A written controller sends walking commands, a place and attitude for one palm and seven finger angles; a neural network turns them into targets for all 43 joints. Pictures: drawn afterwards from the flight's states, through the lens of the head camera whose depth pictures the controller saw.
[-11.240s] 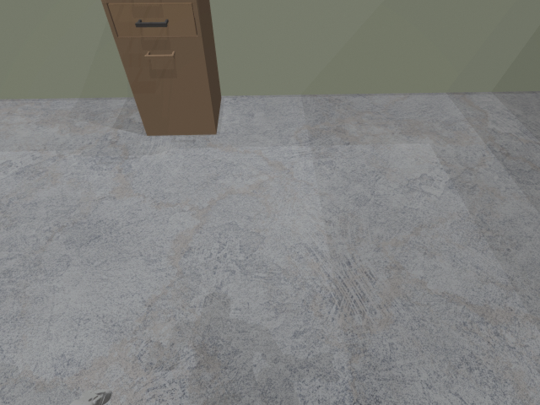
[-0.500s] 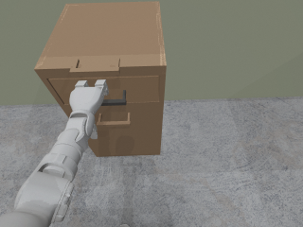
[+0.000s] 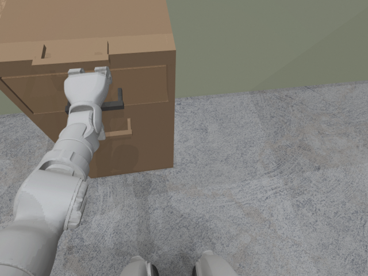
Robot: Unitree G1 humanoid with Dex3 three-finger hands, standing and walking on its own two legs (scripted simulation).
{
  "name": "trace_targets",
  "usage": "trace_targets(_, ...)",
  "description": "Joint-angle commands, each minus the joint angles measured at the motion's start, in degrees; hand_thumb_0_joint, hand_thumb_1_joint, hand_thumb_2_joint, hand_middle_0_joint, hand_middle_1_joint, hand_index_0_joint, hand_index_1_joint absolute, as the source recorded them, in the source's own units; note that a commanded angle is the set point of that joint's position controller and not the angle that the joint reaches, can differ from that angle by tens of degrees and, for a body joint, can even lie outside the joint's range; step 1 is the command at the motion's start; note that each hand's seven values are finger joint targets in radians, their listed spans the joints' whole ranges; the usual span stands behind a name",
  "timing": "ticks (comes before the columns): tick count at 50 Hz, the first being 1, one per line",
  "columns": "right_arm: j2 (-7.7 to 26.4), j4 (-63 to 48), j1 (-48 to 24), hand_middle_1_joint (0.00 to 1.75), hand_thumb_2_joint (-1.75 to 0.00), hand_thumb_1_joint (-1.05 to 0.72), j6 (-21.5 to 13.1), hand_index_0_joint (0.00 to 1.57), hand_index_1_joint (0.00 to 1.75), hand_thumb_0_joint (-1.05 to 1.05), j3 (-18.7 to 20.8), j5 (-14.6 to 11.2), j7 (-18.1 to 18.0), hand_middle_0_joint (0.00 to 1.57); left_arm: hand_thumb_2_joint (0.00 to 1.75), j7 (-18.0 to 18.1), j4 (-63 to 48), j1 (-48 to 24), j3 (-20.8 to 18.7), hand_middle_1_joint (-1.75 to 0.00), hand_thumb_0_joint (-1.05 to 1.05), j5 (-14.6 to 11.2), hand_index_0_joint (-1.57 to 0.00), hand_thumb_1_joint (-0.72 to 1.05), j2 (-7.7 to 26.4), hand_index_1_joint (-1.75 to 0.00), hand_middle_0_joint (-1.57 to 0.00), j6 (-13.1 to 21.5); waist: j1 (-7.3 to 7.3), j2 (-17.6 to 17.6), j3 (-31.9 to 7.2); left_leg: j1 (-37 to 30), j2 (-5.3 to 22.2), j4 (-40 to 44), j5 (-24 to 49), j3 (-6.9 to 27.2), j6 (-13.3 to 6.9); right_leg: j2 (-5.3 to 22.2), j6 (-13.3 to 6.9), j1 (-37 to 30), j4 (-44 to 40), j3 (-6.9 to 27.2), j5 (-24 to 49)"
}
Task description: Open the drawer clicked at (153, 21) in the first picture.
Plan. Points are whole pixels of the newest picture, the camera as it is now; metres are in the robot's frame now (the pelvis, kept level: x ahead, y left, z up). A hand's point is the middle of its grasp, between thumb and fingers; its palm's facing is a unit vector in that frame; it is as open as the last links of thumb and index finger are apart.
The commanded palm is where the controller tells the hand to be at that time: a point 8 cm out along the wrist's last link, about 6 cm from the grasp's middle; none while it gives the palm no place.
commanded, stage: move the hooked fingers above the handle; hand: left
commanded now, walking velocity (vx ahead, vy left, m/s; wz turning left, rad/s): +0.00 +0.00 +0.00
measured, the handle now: (95, 101) +0.57 +0.17 -0.04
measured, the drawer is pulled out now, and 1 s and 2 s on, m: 0.00 0.00 0.00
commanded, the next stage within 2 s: lower the fingers behind the handle in 0.74 s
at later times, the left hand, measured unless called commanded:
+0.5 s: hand (90, 103) +0.52 +0.16 +0.01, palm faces -0.05 -0.04 -1.00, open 13.8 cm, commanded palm +0.51 +0.15 +0.06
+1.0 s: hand (88, 111) +0.50 +0.17 +0.00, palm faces -0.10 -0.04 -0.99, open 13.8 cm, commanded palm +0.50 +0.16 +0.05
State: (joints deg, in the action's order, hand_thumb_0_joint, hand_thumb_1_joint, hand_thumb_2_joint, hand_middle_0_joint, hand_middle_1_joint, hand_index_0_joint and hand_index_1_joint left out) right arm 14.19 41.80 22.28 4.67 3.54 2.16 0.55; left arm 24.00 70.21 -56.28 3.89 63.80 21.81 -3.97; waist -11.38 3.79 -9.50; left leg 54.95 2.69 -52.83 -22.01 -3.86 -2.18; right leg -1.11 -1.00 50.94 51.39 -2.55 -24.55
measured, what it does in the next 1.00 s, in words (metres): stands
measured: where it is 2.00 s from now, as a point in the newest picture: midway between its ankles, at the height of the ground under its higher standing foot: outside the picture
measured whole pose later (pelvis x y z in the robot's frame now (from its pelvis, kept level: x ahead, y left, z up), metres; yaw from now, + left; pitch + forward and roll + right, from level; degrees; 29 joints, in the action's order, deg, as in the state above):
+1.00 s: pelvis +0.01 +0.00 +0.01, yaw +1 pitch +22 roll -2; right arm 13.4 41.8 20.7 6.6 3.3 1.8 0.6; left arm 22.2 67.6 -51.5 6.7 62.0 20.3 -2.6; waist -8.9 3.7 -9.4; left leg 51.0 2.2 -50.9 -22.4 -3.1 -2.2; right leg -0.9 -0.7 46.2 48.5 -3.1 -24.7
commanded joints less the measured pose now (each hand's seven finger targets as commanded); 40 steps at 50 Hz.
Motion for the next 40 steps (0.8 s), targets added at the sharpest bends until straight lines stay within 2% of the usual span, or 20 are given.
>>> trace_targets(1, 9.60, -3.25, 9.68, 0.30, -0.90, -0.90, -0.30, 0.20, 0.30, 0.00, 2.90, 0.03, -1.02, 0.20, 0.30, 1.61, -9.65, -25.19, -3.51, -1.20, 0.00, 0.14, -0.30, -0.50, 15.44, -1.20, -0.30, -1.37, 0.28, 0.56, -27.99, -21.38, -2.80, 2.34, 21.47, 3.29, -0.96, -2.76, -0.48, -10.52, -5.85, 1.32, 21.93)
trace_targets(4, 9.46, -3.76, 10.26, 0.30, -0.90, -0.90, -0.15, 0.20, 0.30, 0.00, 3.18, 0.06, -1.10, 0.20, 0.30, 0.66, -13.13, -24.27, -2.96, -1.20, 0.00, -0.17, -0.30, -0.50, 14.32, -1.20, -0.30, -0.30, 0.88, 2.10, -31.59, -24.85, -2.54, 2.51, 24.40, 3.65, -0.75, -2.87, -0.61, -11.48, -5.87, 1.11, 23.55)
trace_targets(5, 9.43, -3.62, 10.22, 0.30, -0.90, -0.90, -0.07, 0.20, 0.30, 0.00, 3.26, 0.10, -1.09, 0.20, 0.30, 0.44, -13.57, -23.35, -3.20, -1.20, 0.00, -0.19, -0.30, -0.50, 14.30, -1.20, -0.30, 0.06, 1.09, 2.44, -31.20, -25.77, -2.34, 2.50, 25.27, 3.59, -0.70, -2.95, -0.63, -11.07, -6.12, 1.07, 23.94)
trace_targets(7, 9.18, -3.34, 10.21, 0.30, -0.90, -0.90, 0.00, 0.20, 0.30, 0.00, 3.42, 0.00, -1.12, 0.20, 0.30, 0.16, -13.79, -22.05, -1.53, -1.20, 0.00, -0.59, -0.30, -0.50, 11.55, -1.20, -0.30, 0.70, 0.62, 0.18, -28.73, -25.58, -2.10, 2.95, 24.46, 3.73, -0.73, -3.04, -0.49, -10.63, -6.85, 0.83, 23.12)
trace_targets(9, 9.11, -2.78, 10.24, 0.30, -0.90, -0.90, 0.09, 0.20, 0.30, 0.00, 3.39, -0.16, -1.02, 0.20, 0.30, 0.05, -12.91, -22.37, 0.88, -1.20, 0.00, -1.13, -0.30, -0.50, 8.39, -1.20, -0.30, 1.17, -0.35, -0.22, -25.30, -25.60, -1.95, 3.52, 22.93, 4.45, -0.62, -3.07, -0.54, -8.15, -7.37, 0.47, 20.66)
trace_targets(11, 9.35, -2.19, 10.43, 0.30, -0.90, -0.90, 0.00, 0.20, 0.30, 0.00, 3.54, -0.07, -1.07, 0.20, 0.30, 0.65, -14.42, -24.48, -0.33, -1.20, 0.00, -1.01, -0.30, -0.50, 10.31, -1.20, -0.30, 2.01, -0.47, 0.76, -26.19, -26.43, -1.92, 3.48, 22.12, 4.76, -0.66, -3.03, -0.62, -7.21, -7.43, 0.65, 19.05)
trace_targets(12, 9.23, -2.01, 10.47, 0.30, -0.90, -0.90, -0.03, 0.20, 0.30, 0.00, 3.57, 0.09, -1.03, 0.20, 0.30, 0.92, -14.83, -25.66, 0.45, -1.20, 0.00, -1.13, -0.30, -0.50, 9.23, -1.20, -0.30, 2.30, -1.12, 0.65, -25.41, -26.86, -1.83, 3.54, 22.25, 4.83, -0.75, -3.04, -0.62, -6.72, -7.64, 0.55, 19.11)
trace_targets(13, 9.16, -1.94, 10.17, 0.30, -0.90, -0.90, -0.05, 0.20, 0.30, 0.00, 3.51, 0.09, -1.01, 0.20, 0.30, 1.16, -15.47, -25.99, -0.45, -1.20, 0.00, -1.30, -0.30, -0.50, 10.18, -1.20, -0.30, 2.74, -0.55, 1.62, -26.07, -26.88, -2.03, 3.48, 22.74, 4.70, -0.64, -2.90, -0.75, -7.26, -7.47, 0.63, 19.36)
trace_targets(14, 9.22, -1.85, 10.44, 0.30, -0.90, -0.90, 0.03, 0.20, 0.30, 0.00, 3.41, 0.07, -1.01, 0.20, 0.30, 1.62, -14.54, -25.84, -0.66, -1.20, 0.00, -0.85, -0.30, -0.50, 10.84, -1.20, -0.30, 2.70, -0.73, 2.02, -25.93, -26.97, -2.03, 3.49, 22.71, 5.02, -0.58, -2.98, -0.80, -6.67, -7.24, 0.43, 19.11)
trace_targets(15, 9.17, -1.61, 10.09, 0.30, -0.90, -0.90, 0.03, 0.20, 0.30, 0.00, 3.41, 0.11, -0.99, 0.20, 0.30, 2.05, -13.79, -26.48, 0.13, -1.20, 0.00, -0.62, -0.30, -0.50, 9.85, -1.20, -0.30, 2.50, -1.41, 1.22, -24.79, -26.24, -2.08, 3.18, 21.99, 4.80, -0.69, -2.99, -0.70, -5.85, -7.31, 0.42, 18.75)
trace_targets(16, 9.28, -1.59, 10.13, 0.30, -0.90, -0.90, 0.06, 0.20, 0.30, 0.00, 3.27, 0.09, -1.01, 0.20, 0.30, 2.58, -12.60, -26.23, -0.71, -1.20, 0.00, -0.28, -0.30, -0.50, 10.95, -1.20, -0.30, 2.09, -1.21, 1.12, -24.18, -25.51, -2.12, 3.24, 21.46, 5.03, -0.58, -2.93, -0.76, -5.42, -7.08, 0.23, 17.87)
trace_targets(19, 9.35, -2.16, 9.89, 0.30, -0.90, -0.90, 0.23, 0.20, 0.30, 0.00, 3.16, 0.28, -0.91, 0.20, 0.30, 3.50, -12.39, -26.81, -1.60, -1.20, 0.00, -0.26, -0.30, -0.50, 12.01, -1.20, -0.30, 0.90, -0.86, 2.49, -26.82, -26.44, -2.36, 2.89, 23.14, 4.79, -0.58, -2.91, -0.78, -6.61, -6.66, 0.33, 19.43)
trace_targets(21, 9.16, -2.49, 9.61, 0.30, -0.90, -0.90, 0.50, 0.20, 0.30, 0.00, 3.12, 0.20, -0.70, 0.20, 0.30, 3.12, -11.14, -25.56, -0.56, -1.20, 0.00, -0.51, -0.30, -0.50, 10.46, -1.20, -0.30, -0.23, -0.64, 2.68, -26.61, -26.56, -2.42, 2.74, 24.44, 4.38, -0.42, -2.96, -0.79, -7.29, -6.71, 0.24, 20.97)
trace_targets(23, 9.22, -2.51, 9.57, 0.30, -0.90, -0.90, 0.80, 0.20, 0.30, 0.00, 3.13, 0.15, -0.73, 0.20, 0.30, 2.24, -11.03, -26.28, -0.28, -1.20, 0.00, -0.92, -0.30, -0.50, 10.18, -1.20, -0.30, -0.92, -1.20, 1.64, -27.54, -26.96, -2.25, 2.36, 26.32, 4.40, -0.46, -2.92, -0.64, -8.20, -6.40, 0.33, 23.11)
trace_targets(25, 9.14, -3.09, 9.61, 0.30, -0.90, -0.90, 1.04, 0.20, 0.30, 0.00, 3.40, 0.14, -0.62, 0.20, 0.30, 1.14, -12.88, -24.91, 0.83, -1.20, 0.00, -1.15, -0.30, -0.50, 8.42, -1.20, -0.30, -0.70, -0.51, 3.21, -29.71, -29.40, -2.16, 2.32, 28.32, 4.44, -0.33, -2.98, -0.64, -8.65, -6.57, 0.38, 24.30)
trace_targets(29, 9.01, -3.13, 9.62, 0.30, -0.90, -0.90, 1.35, 0.20, 0.30, 0.00, 3.42, 0.11, -0.85, 0.20, 0.30, -0.37, -14.42, -23.21, 1.10, -1.20, 0.00, -1.73, -0.30, -0.50, 7.67, -1.20, -0.30, 0.87, -0.54, 1.51, -28.15, -29.10, -2.00, 2.49, 28.81, 4.49, -0.50, -2.97, -0.48, -9.52, -6.83, 0.55, 25.54)
trace_targets(30, 8.96, -3.13, 9.53, 0.30, -0.90, -0.90, 1.39, 0.20, 0.30, 0.00, 3.46, 0.07, -0.91, 0.20, 0.30, -0.30, -14.11, -21.39, -0.14, -1.20, 0.00, -1.59, -0.30, -0.50, 8.81, -1.20, -0.30, 1.24, 0.01, 0.61, -27.81, -28.58, -2.05, 2.45, 28.88, 4.22, -0.56, -2.93, -0.50, -10.21, -6.97, 0.69, 26.23)
trace_targets(34, 8.89, -3.20, 9.04, 0.30, -0.90, -0.90, 1.58, 0.20, 0.30, 0.00, 3.33, 0.35, -1.08, 0.20, 0.30, 1.55, -16.95, -21.03, -3.11, -1.20, 0.00, -0.55, -0.30, -0.50, 12.41, -1.20, -0.30, 2.84, 1.34, 1.79, -28.27, -27.53, -2.22, 2.71, 28.66, 4.07, -0.45, -2.74, -0.68, -11.31, -6.41, 0.67, 26.62)
trace_targets(36, 8.72, -3.26, 8.57, 0.30, -0.90, -0.90, 1.65, 0.20, 0.30, 0.00, 3.34, 0.42, -0.91, 0.20, 0.30, 2.71, -16.85, -19.37, -3.45, -1.20, 0.00, -0.19, -0.30, -0.50, 12.35, -1.20, -0.30, 2.32, 1.80, 1.49, -27.12, -27.06, -2.26, 2.80, 29.35, 3.75, -0.37, -2.78, -0.75, -11.97, -6.48, 0.62, 27.42)
trace_targets(40, 8.73, -3.08, 8.27, 0.30, -0.90, -0.90, 1.89, 0.20, 0.30, 0.00, 3.63, 0.17, -0.60, 0.20, 0.30, 3.29, -16.52, -19.79, -1.53, -1.20, 0.00, -0.57, -0.30, -0.50, 10.02, -1.20, -0.30, 0.66, 0.97, 0.52, -27.08, -28.08, -2.34, 3.38, 28.65, 3.63, -0.33, -2.85, -0.57, -12.52, -7.42, 0.65, 27.20)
